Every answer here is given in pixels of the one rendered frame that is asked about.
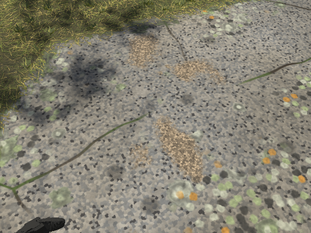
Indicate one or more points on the robot left hand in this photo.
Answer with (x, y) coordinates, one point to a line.
(42, 225)

